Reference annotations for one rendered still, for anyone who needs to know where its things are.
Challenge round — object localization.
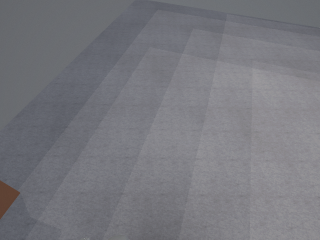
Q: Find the cabinet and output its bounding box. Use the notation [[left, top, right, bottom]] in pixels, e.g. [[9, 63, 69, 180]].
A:
[[0, 180, 20, 219]]

